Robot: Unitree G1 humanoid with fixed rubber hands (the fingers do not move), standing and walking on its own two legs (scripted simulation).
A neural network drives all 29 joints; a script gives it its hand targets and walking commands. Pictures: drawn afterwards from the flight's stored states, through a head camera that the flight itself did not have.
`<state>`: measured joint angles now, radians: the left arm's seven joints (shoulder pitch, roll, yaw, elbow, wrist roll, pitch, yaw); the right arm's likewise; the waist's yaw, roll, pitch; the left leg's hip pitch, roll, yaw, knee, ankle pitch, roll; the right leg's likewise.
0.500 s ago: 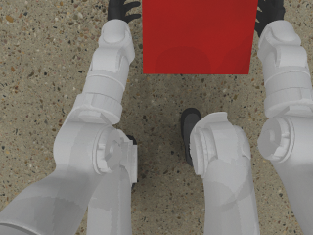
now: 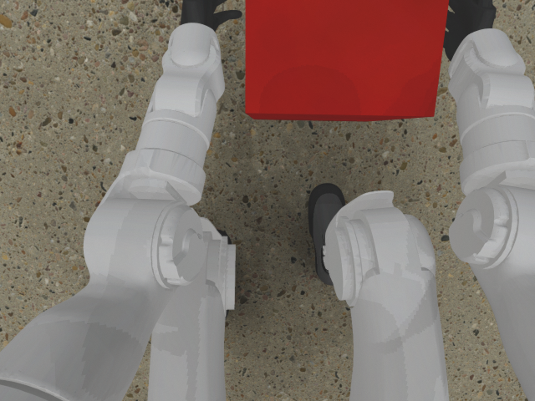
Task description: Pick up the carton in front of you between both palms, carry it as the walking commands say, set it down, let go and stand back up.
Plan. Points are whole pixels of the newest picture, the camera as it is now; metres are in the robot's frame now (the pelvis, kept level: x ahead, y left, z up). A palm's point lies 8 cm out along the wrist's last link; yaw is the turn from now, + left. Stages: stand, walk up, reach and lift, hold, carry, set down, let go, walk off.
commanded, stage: set down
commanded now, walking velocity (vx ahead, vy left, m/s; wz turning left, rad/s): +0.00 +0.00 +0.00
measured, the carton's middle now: (325, 45) +0.50 -0.16 -0.26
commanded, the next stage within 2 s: let go in 1.46 s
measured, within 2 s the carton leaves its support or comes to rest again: neither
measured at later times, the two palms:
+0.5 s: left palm (179, 42) +0.52 +0.03 -0.17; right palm (506, 48) +0.45 -0.35 -0.17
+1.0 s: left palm out of the picture +0.53 +0.03 -0.01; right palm out of the picture +0.45 -0.35 -0.01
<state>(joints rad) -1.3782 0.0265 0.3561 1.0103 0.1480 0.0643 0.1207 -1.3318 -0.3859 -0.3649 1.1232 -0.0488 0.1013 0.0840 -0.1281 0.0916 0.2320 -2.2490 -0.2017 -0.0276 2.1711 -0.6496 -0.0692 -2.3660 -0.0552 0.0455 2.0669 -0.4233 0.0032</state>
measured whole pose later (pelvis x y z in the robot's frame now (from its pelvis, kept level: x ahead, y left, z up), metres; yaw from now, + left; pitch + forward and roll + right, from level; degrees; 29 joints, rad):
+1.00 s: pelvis +0.01 -0.01 +0.11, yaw -2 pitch +44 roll +6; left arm -1.09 0.10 0.20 0.78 0.00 0.16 0.17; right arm -1.05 -0.40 -0.32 0.88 0.05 0.11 0.08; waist -0.11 0.05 0.00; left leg -1.95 -0.12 -0.01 1.81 -0.63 -0.06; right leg -2.11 0.01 0.07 1.74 -0.40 0.00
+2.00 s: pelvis +0.10 -0.04 +0.35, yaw -7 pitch +23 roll +2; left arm -0.17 0.10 0.12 0.54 0.08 0.03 0.04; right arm -0.13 -0.26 -0.13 0.53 0.00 0.02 0.10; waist -0.05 0.01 -0.03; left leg -0.76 -0.03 -0.08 0.75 -0.39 -0.04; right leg -0.90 0.04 0.04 0.75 -0.24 -0.03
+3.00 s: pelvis +0.15 -0.01 +0.39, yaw -7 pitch +0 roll -1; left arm 0.18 0.30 0.05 0.74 0.05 0.02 0.02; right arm 0.23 -0.34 -0.05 0.62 -0.04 0.04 -0.02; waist 0.00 0.04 0.01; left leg -0.13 -0.03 -0.09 0.53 -0.40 0.01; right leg -0.27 0.02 0.03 0.55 -0.28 0.00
